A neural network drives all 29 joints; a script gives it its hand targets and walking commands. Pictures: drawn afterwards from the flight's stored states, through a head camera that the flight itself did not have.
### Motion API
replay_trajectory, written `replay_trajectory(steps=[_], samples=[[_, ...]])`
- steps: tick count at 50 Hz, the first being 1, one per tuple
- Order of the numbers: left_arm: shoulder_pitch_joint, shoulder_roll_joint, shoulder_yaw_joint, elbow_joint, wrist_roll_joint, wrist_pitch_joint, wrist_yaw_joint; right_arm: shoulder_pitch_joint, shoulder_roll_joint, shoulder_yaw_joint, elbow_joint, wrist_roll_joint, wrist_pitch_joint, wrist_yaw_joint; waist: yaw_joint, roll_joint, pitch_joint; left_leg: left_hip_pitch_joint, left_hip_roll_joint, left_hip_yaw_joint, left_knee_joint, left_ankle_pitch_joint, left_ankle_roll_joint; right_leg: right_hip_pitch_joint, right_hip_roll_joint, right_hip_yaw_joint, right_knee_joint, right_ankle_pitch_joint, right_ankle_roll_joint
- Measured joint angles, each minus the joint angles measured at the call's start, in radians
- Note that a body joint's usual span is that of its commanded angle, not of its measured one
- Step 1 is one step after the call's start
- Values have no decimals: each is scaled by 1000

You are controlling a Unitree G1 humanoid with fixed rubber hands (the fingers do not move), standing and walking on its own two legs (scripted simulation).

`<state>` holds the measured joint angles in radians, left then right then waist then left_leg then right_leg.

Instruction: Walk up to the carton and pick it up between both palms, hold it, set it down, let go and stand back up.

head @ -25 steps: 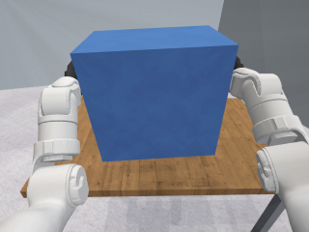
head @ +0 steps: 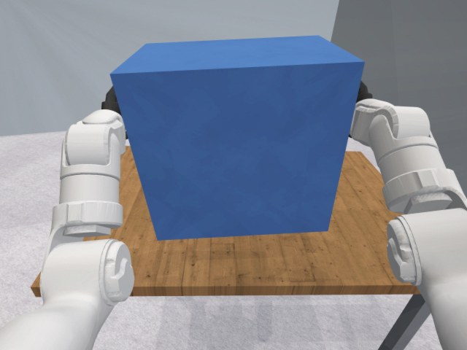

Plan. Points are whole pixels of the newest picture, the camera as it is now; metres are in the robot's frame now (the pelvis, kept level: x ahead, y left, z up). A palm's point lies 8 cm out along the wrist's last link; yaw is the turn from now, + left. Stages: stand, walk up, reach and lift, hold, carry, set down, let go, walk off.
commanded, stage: hold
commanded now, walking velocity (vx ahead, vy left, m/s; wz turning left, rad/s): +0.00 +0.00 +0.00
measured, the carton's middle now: (237, 138) +0.38 +0.00 +0.27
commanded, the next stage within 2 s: none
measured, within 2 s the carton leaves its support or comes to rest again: neither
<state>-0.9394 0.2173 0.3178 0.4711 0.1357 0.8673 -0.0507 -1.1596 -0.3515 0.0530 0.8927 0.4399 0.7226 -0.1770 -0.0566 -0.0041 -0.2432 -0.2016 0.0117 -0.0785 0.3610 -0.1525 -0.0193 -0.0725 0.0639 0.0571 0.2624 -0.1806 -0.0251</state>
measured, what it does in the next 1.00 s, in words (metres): stands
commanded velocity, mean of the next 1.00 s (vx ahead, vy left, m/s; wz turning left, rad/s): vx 0.00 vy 0.00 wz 0.00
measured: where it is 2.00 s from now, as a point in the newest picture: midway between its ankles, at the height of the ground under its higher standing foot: outside the picture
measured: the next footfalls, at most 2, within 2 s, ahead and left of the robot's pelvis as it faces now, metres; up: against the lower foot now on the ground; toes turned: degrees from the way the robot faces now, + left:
none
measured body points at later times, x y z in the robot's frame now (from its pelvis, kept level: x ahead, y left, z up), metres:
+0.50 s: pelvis +0.00 +0.00 +0.00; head -0.09 +0.02 +0.44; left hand +0.38 +0.20 +0.30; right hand +0.39 -0.18 +0.32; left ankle +0.03 +0.13 -0.75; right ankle -0.03 -0.11 -0.75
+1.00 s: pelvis +0.00 +0.00 +0.00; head -0.09 +0.01 +0.44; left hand +0.38 +0.21 +0.30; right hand +0.39 -0.18 +0.32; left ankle +0.03 +0.13 -0.75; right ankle -0.03 -0.11 -0.75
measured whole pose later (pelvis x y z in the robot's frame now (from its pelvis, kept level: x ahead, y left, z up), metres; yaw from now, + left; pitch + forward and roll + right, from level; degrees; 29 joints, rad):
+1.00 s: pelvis +0.00 +0.00 +0.00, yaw +0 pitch +0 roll -1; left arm -0.89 0.22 0.32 0.40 0.12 0.88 -0.05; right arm -1.12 -0.34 0.07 0.82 0.44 0.73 -0.19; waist -0.05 0.00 -0.25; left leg -0.21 0.01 -0.09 0.36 -0.16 -0.02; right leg -0.07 0.06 0.05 0.26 -0.18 -0.03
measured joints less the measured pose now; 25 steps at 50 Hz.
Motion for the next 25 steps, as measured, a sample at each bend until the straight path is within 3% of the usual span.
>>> replay_trajectory(steps=[6, 25], samples=[[34, -7, 9, -36, -3, -2, -1, 18, -5, 41, -29, 17, -3, -4, 9, 8, -1, 0, 4, 10, -2, -1, 0, -2, 2, 11, -5, 4, 2], [33, 4, -7, -50, -11, 13, 1, 24, 1, 17, -44, 14, 7, -10, 1, -3, -3, 5, 0, -4, 4, -9, -1, 12, 0, -2, -8, -4, -1]])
